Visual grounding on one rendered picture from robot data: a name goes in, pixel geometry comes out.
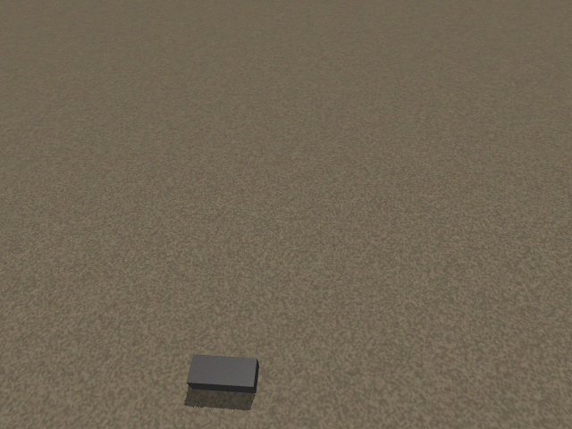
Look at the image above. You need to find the carton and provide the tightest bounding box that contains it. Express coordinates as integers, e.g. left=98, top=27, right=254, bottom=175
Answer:
left=187, top=354, right=259, bottom=393

